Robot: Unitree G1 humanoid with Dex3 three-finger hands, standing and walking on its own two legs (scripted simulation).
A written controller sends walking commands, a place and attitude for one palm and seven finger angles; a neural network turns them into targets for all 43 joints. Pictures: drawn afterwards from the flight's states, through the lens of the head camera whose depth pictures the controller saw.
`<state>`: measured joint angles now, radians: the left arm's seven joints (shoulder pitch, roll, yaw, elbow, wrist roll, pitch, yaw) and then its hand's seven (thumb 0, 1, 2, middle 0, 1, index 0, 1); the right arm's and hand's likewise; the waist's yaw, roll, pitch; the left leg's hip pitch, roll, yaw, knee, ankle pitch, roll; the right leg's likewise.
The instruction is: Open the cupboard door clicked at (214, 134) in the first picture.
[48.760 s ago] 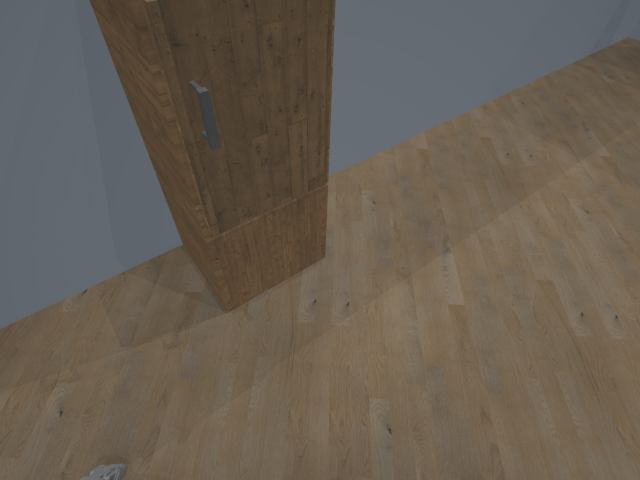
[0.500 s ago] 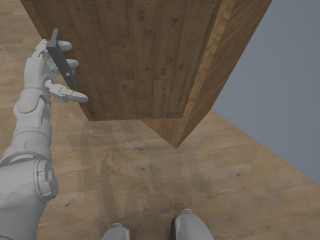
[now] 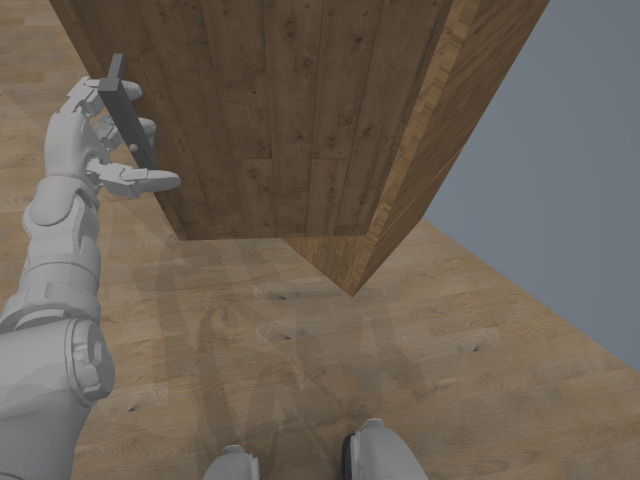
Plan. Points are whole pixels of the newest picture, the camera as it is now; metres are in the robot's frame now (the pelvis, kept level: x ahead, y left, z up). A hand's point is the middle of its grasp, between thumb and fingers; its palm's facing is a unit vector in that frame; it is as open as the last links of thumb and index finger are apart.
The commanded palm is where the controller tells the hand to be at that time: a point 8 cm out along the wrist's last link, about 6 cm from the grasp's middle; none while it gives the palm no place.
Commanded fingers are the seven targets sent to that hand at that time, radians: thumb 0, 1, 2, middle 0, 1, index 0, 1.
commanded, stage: close the thumb around the handle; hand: left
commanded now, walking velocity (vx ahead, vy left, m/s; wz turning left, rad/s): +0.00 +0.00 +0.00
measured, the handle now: (134, 117) +0.54 +0.20 +0.09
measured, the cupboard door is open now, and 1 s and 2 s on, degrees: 45 59 84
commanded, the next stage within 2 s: pull the door open along its arc in 0.48 s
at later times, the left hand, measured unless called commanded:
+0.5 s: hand (147, 152) +0.49 +0.17 +0.09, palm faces -0.02 -1.00 +0.00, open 5.5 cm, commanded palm +0.46 +0.23 +0.09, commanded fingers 0.00 0.90 0.90 -0.40 -1.35 -0.40 -1.35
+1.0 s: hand (158, 213) +0.40 +0.15 +0.09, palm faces +0.01 -1.00 +0.03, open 5.7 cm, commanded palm +0.35 +0.20 +0.09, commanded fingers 0.00 0.90 0.90 -0.40 -1.35 -0.40 -1.35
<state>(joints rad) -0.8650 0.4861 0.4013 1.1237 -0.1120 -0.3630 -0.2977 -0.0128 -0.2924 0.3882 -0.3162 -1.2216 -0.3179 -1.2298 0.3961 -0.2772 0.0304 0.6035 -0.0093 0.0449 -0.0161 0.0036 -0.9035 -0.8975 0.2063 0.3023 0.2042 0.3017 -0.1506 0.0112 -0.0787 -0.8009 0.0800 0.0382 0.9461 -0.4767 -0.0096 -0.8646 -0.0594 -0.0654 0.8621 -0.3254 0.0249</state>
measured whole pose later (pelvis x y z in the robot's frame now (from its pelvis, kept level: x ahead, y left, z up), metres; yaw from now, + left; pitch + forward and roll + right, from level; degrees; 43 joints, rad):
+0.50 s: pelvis +0.00 +0.00 +0.00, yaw +0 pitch +18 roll -1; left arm -0.81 0.43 0.40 1.07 -0.11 -0.37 -0.28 0.01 0.75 0.83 -0.39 -1.34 -0.39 -1.34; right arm 0.38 -0.27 0.03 0.59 -0.01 0.05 -0.01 0.00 -0.90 -0.90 0.21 0.30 0.20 0.30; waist -0.14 0.02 -0.09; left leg -0.76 0.08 0.05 0.93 -0.47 -0.01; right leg -0.83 -0.06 -0.06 0.86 -0.33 0.02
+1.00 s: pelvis +0.00 -0.01 +0.02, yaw -1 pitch +13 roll +0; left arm -0.39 0.23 0.26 0.64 -0.20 -0.35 -0.17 0.02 0.73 0.76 -0.38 -1.35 -0.37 -1.35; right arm 0.37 -0.26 0.00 0.57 0.02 0.02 0.00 0.01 -0.90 -0.90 0.20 0.30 0.20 0.30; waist -0.07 0.03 -0.10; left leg -0.61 0.08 0.07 0.83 -0.45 -0.02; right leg -0.71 -0.05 -0.04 0.79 -0.31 0.02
